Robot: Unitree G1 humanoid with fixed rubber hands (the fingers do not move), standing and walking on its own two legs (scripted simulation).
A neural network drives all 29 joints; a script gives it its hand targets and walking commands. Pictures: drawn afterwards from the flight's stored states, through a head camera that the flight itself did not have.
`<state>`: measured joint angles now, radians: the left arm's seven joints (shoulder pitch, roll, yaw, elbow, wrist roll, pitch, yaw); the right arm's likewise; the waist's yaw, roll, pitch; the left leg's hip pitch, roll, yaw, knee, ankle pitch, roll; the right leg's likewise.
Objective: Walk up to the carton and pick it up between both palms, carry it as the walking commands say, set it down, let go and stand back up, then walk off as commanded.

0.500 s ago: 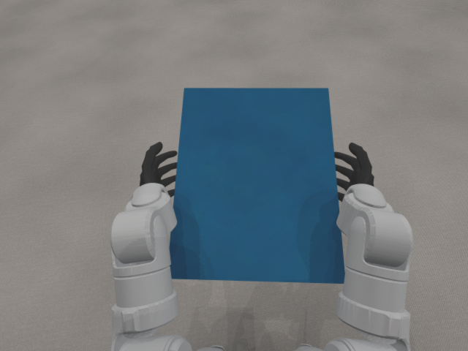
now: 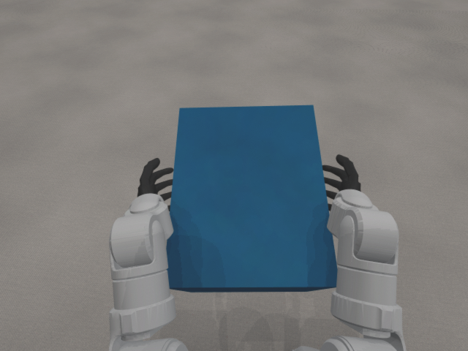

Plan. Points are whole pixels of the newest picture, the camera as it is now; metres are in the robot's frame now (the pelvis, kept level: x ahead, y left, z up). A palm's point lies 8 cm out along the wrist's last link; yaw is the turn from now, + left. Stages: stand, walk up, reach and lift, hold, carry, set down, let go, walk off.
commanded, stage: carry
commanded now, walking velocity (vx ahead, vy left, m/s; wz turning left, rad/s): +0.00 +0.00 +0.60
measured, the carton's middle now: (247, 206) +0.37 +0.01 +0.03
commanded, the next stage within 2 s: none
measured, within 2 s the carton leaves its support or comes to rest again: neither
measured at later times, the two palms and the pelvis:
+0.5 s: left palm (97, 255) +0.22 +0.21 +0.13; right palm (323, 228) +0.27 -0.09 +0.12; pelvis -0.05 +0.01 +0.01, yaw +12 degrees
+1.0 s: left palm (39, 326) +0.14 +0.25 +0.12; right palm (301, 282) +0.20 -0.05 +0.11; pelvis -0.09 +0.05 +0.00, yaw +12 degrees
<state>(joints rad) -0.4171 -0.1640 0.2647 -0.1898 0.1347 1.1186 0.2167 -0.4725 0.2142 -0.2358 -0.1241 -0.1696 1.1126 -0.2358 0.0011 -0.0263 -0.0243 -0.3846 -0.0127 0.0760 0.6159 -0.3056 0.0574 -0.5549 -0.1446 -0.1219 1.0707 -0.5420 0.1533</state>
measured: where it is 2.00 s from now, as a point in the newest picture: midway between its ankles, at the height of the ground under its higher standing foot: outside the picture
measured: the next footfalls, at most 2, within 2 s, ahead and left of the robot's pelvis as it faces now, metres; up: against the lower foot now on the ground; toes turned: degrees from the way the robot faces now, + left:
right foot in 0.28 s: +0.02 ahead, -0.10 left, +0.00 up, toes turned +3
left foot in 0.56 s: -0.04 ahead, +0.14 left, +0.00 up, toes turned +16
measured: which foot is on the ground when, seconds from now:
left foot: down 0.00-0.30, up 0.32-0.54, down 0.56-1.00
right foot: up 0.00-0.26, down 0.28-1.00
